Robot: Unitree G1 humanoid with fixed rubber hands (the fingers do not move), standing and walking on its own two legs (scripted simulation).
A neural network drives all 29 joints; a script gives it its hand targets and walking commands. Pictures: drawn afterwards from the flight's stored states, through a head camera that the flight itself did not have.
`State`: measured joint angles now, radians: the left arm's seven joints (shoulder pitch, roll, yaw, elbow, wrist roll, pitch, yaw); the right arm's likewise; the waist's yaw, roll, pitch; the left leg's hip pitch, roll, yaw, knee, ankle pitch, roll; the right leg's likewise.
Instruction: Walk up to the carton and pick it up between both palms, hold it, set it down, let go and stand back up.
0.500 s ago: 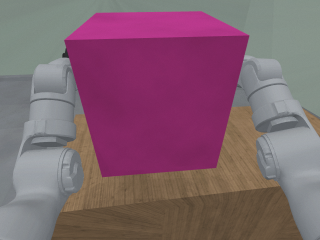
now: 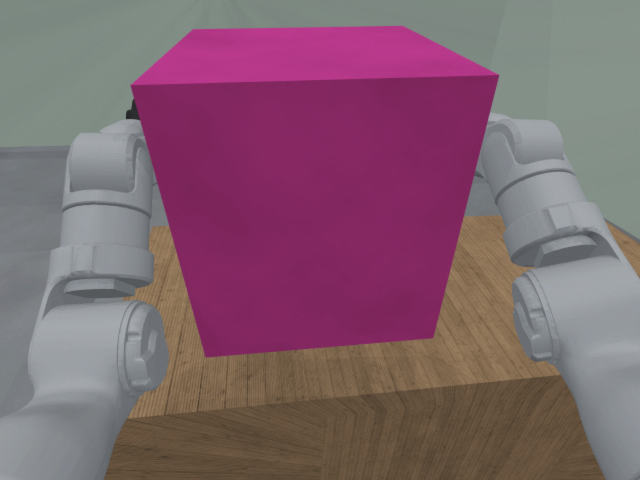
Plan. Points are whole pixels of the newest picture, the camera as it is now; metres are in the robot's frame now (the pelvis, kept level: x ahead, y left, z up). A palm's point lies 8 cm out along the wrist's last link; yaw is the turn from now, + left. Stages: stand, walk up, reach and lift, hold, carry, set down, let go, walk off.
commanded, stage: hold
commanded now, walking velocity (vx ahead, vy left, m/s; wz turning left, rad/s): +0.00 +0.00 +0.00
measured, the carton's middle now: (310, 180) +0.37 +0.00 +0.28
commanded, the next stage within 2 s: none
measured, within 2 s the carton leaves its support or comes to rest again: neither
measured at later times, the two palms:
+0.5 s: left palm (143, 139) +0.37 +0.18 +0.33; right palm (462, 134) +0.37 -0.18 +0.34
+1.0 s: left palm (146, 135) +0.37 +0.18 +0.33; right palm (464, 135) +0.37 -0.18 +0.34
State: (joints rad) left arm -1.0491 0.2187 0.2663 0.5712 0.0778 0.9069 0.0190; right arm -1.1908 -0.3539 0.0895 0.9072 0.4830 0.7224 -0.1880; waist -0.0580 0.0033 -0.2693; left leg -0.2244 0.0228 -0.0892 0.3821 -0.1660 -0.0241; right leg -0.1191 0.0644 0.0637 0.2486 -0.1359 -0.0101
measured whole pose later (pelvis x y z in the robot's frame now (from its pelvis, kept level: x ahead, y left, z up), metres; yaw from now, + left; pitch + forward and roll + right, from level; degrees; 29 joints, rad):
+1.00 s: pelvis +0.00 +0.00 +0.00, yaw +0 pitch +1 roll -2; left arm -1.09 0.23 0.27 0.63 0.08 0.89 0.02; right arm -1.22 -0.35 0.07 0.95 0.48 0.71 -0.19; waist -0.06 0.01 -0.27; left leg -0.22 0.01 -0.08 0.38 -0.16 -0.02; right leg -0.12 0.06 0.07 0.25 -0.14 0.00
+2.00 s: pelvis +0.00 +0.01 +0.00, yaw -1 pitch +0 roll -2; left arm -1.10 0.23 0.27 0.64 0.08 0.88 0.01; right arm -1.22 -0.35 0.08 0.95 0.49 0.72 -0.19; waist -0.06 0.01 -0.26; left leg -0.22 0.01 -0.08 0.37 -0.16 -0.01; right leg -0.12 0.05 0.08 0.25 -0.14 0.00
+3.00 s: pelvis +0.00 +0.01 +0.00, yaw -1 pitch +0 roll -2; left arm -1.07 0.23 0.27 0.60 0.09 0.89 0.01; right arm -1.20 -0.36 0.09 0.92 0.50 0.72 -0.19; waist -0.06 0.01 -0.26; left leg -0.21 0.01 -0.08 0.38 -0.17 -0.01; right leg -0.11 0.06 0.08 0.25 -0.14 0.00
